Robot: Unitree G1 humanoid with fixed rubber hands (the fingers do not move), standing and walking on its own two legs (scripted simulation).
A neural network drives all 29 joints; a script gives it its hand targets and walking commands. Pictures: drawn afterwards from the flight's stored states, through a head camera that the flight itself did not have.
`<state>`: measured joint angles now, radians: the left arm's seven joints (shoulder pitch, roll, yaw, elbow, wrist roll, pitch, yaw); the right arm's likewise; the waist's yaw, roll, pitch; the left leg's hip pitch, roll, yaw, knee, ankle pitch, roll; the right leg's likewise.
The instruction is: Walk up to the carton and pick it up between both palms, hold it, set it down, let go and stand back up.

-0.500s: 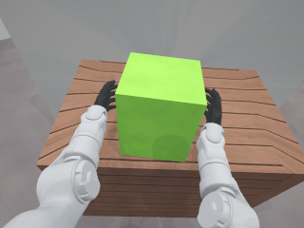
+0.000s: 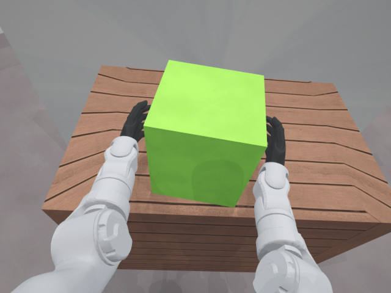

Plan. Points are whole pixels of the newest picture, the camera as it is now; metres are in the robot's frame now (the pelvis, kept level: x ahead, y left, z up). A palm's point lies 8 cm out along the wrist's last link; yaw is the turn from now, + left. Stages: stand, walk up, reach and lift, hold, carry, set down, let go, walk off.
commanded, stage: set down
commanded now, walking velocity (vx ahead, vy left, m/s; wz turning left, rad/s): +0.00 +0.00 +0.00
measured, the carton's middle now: (203, 138) +0.45 -0.10 +0.04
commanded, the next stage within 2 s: none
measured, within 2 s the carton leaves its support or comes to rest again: neither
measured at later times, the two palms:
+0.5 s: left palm (132, 138) +0.46 +0.06 +0.05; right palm (268, 164) +0.36 -0.23 +0.04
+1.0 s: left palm (108, 155) +0.44 +0.11 +0.03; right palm (278, 174) +0.33 -0.24 +0.04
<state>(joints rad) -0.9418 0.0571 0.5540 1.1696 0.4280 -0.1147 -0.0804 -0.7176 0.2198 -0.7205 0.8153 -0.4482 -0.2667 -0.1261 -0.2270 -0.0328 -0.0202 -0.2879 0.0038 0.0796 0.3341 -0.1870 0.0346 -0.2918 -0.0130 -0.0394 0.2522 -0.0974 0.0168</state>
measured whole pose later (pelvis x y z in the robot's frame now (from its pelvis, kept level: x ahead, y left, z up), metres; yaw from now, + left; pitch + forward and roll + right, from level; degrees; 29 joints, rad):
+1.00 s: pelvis -0.02 +0.00 -0.02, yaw -3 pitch +16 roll -3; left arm -0.86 0.28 -0.02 1.29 -0.12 -0.15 -0.03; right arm -0.70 -0.03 -0.18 1.13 0.15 -0.29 -0.27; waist -0.20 0.01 -0.20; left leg -0.58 0.02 0.00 0.58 -0.27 0.02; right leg -0.56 0.02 -0.03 0.41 -0.12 0.01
